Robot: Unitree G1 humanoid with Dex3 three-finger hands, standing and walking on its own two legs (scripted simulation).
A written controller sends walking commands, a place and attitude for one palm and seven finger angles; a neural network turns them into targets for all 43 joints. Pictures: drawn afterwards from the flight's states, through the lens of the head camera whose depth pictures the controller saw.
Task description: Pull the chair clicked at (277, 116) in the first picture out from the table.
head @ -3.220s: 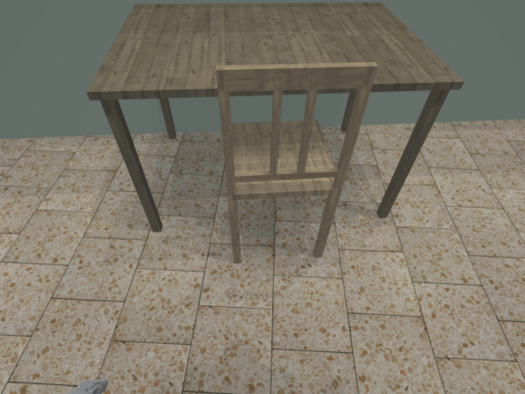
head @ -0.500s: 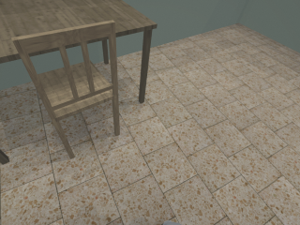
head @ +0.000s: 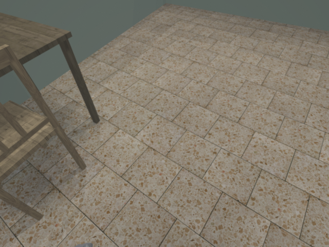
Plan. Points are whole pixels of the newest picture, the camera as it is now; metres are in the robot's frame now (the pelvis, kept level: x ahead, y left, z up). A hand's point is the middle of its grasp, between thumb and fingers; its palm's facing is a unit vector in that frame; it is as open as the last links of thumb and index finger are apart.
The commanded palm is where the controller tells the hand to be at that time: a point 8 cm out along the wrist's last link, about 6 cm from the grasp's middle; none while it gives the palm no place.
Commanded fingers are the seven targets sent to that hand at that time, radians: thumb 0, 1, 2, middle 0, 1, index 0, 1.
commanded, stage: walk to a spot facing it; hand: left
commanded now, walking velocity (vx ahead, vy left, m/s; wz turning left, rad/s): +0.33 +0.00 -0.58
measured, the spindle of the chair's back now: out of the picture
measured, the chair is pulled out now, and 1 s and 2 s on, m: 0.00 0.00 0.00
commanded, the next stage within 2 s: none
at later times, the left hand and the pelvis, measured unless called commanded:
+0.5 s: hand out of the picture +0.11 +0.19 -0.18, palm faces -0.09 -0.99 -0.14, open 7.4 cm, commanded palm none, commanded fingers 0.00 0.90 0.90 -0.20 -0.30 -0.20 -0.30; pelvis +0.18 +0.02 -0.01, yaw -13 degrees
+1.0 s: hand (123, 141) +0.52 +0.17 -0.16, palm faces -0.43 -0.89 -0.15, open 7.4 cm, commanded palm none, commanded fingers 0.00 0.90 0.90 -0.20 -0.30 -0.20 -0.30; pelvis +0.36 +0.04 +0.01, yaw -29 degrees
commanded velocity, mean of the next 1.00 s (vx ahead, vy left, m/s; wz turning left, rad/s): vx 0.27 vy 0.00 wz -0.50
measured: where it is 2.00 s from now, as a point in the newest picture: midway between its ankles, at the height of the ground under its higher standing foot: (161, 206)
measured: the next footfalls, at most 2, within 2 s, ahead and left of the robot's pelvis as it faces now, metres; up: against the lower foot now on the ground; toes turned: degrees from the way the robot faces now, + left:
left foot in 0.50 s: +0.34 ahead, +0.08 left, +0.00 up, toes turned -7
right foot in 1.22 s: +0.44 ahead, -0.11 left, +0.00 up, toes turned -43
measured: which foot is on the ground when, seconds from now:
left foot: down 0.00-0.00, up 0.02-0.48, down 0.50-1.00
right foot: down 0.00-0.52, up 0.54-1.00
